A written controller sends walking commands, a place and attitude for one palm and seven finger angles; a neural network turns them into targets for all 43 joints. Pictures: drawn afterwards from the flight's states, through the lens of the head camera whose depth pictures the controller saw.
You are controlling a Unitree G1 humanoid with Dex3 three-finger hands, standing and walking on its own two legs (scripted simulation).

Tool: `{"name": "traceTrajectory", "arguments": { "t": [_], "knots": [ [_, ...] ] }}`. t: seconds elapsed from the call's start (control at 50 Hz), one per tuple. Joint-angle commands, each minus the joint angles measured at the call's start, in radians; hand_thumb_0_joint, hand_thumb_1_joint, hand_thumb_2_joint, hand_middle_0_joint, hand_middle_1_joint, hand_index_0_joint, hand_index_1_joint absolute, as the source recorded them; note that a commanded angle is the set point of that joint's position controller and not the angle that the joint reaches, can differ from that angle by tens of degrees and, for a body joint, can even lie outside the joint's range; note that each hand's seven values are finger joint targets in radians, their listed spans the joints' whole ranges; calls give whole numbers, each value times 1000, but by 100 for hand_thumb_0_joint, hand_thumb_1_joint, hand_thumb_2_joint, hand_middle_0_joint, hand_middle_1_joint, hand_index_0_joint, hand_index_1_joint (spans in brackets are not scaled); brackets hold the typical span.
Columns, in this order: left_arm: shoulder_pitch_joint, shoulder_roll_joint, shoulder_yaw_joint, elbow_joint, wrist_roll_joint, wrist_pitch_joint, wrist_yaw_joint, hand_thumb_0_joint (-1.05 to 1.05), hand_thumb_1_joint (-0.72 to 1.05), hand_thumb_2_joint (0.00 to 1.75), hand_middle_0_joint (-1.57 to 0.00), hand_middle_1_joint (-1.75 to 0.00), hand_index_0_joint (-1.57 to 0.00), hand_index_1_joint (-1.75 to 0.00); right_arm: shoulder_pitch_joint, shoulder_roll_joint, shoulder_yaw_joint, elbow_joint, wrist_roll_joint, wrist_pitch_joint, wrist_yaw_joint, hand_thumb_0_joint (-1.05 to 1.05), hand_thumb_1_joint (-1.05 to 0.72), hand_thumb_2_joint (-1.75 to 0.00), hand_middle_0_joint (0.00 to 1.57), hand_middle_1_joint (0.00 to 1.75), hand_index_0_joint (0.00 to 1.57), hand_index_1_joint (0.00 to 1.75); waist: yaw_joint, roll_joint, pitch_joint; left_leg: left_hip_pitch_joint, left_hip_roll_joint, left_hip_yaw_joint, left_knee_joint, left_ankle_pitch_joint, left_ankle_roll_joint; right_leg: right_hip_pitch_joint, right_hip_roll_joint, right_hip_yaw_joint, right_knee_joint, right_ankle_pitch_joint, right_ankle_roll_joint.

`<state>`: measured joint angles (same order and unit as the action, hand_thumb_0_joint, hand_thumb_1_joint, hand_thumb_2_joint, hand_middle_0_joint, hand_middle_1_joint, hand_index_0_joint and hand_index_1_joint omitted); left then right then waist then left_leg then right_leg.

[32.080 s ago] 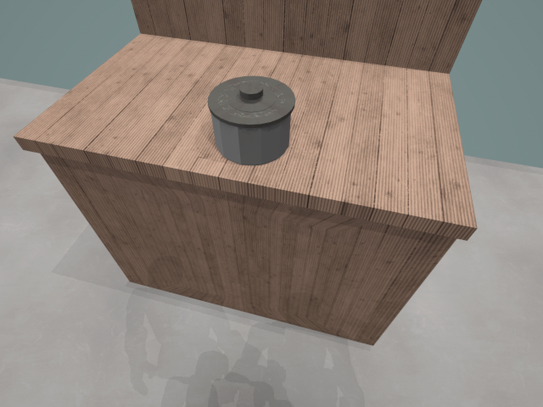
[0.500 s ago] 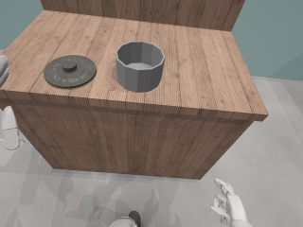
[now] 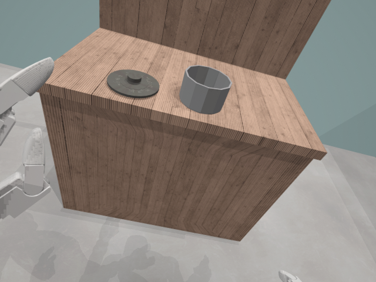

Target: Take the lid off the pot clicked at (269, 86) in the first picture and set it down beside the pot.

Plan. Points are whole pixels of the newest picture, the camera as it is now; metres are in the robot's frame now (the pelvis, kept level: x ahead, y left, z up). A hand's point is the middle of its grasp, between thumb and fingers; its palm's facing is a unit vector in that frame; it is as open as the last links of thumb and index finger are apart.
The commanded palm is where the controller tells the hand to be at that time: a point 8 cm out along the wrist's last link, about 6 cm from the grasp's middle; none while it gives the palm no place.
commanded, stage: stop stepping back and stand still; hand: left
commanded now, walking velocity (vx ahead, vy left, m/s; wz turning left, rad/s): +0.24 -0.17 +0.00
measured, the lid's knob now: (134, 77) +0.71 +0.25 +0.08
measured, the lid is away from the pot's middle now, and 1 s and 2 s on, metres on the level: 0.25 0.25 0.25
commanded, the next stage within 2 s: none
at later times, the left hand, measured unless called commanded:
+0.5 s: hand out of the picture +0.14 +0.35 +0.24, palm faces +0.42 -0.79 -0.45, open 7.4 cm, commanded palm +0.09 +0.38 +0.27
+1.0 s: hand out of the picture +0.06 +0.26 -0.14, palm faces -0.06 -0.99 -0.08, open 7.0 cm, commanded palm none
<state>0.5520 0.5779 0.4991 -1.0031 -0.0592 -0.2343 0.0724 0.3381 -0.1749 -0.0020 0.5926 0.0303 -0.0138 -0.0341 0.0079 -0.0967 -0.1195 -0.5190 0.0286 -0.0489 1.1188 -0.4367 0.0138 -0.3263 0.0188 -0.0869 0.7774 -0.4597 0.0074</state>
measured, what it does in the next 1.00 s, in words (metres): steps on the spot: right foot, then left foot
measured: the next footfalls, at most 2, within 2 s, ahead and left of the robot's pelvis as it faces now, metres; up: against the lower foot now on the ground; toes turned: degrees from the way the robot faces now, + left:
right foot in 0.40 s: -0.10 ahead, -0.05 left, +0.00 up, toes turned -9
left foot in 0.50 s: +0.01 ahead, +0.19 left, +0.00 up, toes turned -4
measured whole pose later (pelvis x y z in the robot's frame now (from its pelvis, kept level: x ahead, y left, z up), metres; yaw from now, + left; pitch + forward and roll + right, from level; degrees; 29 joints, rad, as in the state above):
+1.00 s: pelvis -0.02 +0.10 +0.05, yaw +2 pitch +6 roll -3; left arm 0.20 0.22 0.02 0.91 0.01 0.05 -0.02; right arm 0.49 -0.18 -0.04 0.92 -0.03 0.02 -0.04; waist -0.09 -0.06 0.00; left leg -0.35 -0.02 -0.11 0.49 -0.25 0.03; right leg -0.37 0.00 0.00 0.61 -0.34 0.02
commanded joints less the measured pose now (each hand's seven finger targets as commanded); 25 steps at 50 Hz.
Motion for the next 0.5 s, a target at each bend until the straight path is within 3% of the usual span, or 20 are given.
{"name": "traceTrajectory", "arguments": {
  "t": [0.0,0.02,0.04,0.06,0.08,0.1,0.14,0.16,0.24,0.28,0.3,0.32,0.34,0.36,0.38,0.4,0.42,0.44,0.46,0.48],
  "knots": [
    [-609,-1,-24,564,1,-27,50,0,90,90,-20,-30,-20,-30,-187,-146,-42,-129,2,-104,2,0,-90,-90,20,30,20,30,-102,729,393,76,212,-328,-942,-91,-79,-389,46,44,440,-153,-41],
    [-766,60,-19,427,19,-56,46,0,90,90,-20,-30,-20,-30,-134,-138,-48,-110,1,-126,12,0,-90,-90,20,30,20,30,-93,620,363,34,284,-469,-967,-246,38,-408,64,136,549,-122,-21],
    [-691,146,72,356,34,-54,40,0,90,90,-20,-30,-20,-30,-139,-119,-47,-90,-11,-133,4,0,-90,-90,20,30,20,30,-42,285,182,119,219,-325,-880,75,-48,-325,106,84,615,-90,-38],
    [-661,105,23,298,-10,-44,27,0,90,90,-20,-30,-20,-30,-158,-125,-52,-128,-11,-128,12,0,-90,-90,20,30,20,30,-73,330,206,139,264,-594,-915,-71,-93,-416,88,160,670,-66,-24],
    [-603,79,5,203,-14,-40,14,0,90,90,-20,-30,-20,-30,-212,-122,-54,-160,-13,-131,28,0,-90,-90,20,30,20,30,-43,220,214,113,270,-607,-958,-213,-121,-403,66,212,664,1,-26],
    [-504,14,-46,134,-22,-38,-2,0,90,90,-20,-30,-20,-30,-255,-122,-49,-183,-12,-137,45,0,-90,-90,20,30,20,30,-17,252,194,89,241,-508,-993,-289,-164,-358,56,194,617,39,-27],
    [-171,-84,-113,28,-31,-7,-4,0,90,90,-20,-30,-20,-30,-248,-119,-60,-213,-5,-131,76,0,-90,-90,20,30,20,30,-1,273,111,141,154,-239,-986,-211,-172,-222,66,82,465,117,-31],
    [-51,-51,-81,-51,-33,3,3,0,90,90,-20,-30,-20,-30,-245,-111,-64,-221,-9,-127,85,0,-90,-90,20,30,20,30,3,303,52,182,129,-160,-982,-141,-165,-145,56,43,340,139,-31],
    [202,83,84,-141,-26,6,54,0,90,90,-20,-30,-20,-30,-191,-92,-45,-206,-34,-98,54,0,-90,-90,20,30,20,30,1,341,-39,220,101,-41,-957,180,-198,138,132,-113,-127,59,-67],
    [148,108,128,-135,-20,-2,62,0,90,90,-20,-30,-20,-30,-202,-78,-56,-202,-35,-96,19,0,-90,-90,20,30,20,30,3,360,-23,211,90,-3,-839,316,-228,240,151,-153,-301,6,-89],
    [124,123,136,-122,-14,-1,64,0,90,90,-20,-30,-20,-30,-199,-77,-59,-187,-33,-97,6,0,-90,-90,20,30,20,30,4,353,-19,212,53,40,-686,303,-250,258,116,-134,-389,19,-120],
    [71,112,127,-95,-15,-2,67,0,90,90,-20,-30,-20,-30,-202,-79,-59,-161,-22,-97,-5,0,-90,-90,20,30,20,30,11,161,-26,198,11,89,-369,239,-241,265,-3,-49,-479,73,-190],
    [32,126,135,-7,-8,-10,74,0,90,90,-20,-30,-20,-30,-158,-101,-75,-131,0,-88,-8,0,-90,-90,20,30,20,30,-13,-136,-54,196,-2,82,103,-49,-112,146,-237,161,-432,220,-269],
    [-46,105,139,36,-21,-8,79,0,90,90,-20,-30,-20,-30,-178,-126,-86,-148,9,-80,-7,0,-90,-90,20,30,20,30,-12,-132,-28,-26,-2,-93,328,-276,-24,165,-371,324,-348,427,-340],
    [-125,148,190,97,-34,-6,80,0,90,90,-20,-30,-20,-30,-183,-115,-82,-146,6,-79,1,0,-90,-90,20,30,20,30,-18,-113,30,-177,35,-165,394,-293,5,209,-421,318,-301,554,-322],
    [-233,165,195,112,-38,-4,69,0,90,90,-20,-30,-20,-30,-209,-115,-77,-174,-19,-92,30,0,-90,-90,20,30,20,30,-41,-106,103,-143,116,-250,245,-279,7,92,-452,408,-245,495,-176],
    [-313,179,195,209,-20,-17,72,0,90,90,-20,-30,-20,-30,-169,-104,-59,-127,-44,-78,33,0,-90,-90,20,30,20,30,-93,-56,106,26,122,-98,-137,-73,-4,5,-353,245,-136,314,-104],
    [-345,102,131,144,-10,-21,65,0,90,90,-20,-30,-20,-30,-191,-154,-85,-96,-15,-78,10,0,-90,-90,20,30,20,30,-75,-39,54,289,75,-12,-423,160,21,-96,-203,153,-32,229,-139],
    [-295,89,136,174,-7,0,62,0,90,90,-20,-30,-20,-30,-212,-168,-81,-110,3,-84,-3,0,-90,-90,20,30,20,30,-73,319,88,401,68,-81,-645,219,17,-197,-23,-3,244,102,-91],
    [-327,62,105,100,-26,-14,53,0,90,90,-20,-30,-20,-30,-256,-181,-90,-133,-15,-107,4,0,-90,-90,20,30,20,30,-63,692,112,479,262,-466,-799,294,32,-375,91,22,468,-220,-34]
  ]
}}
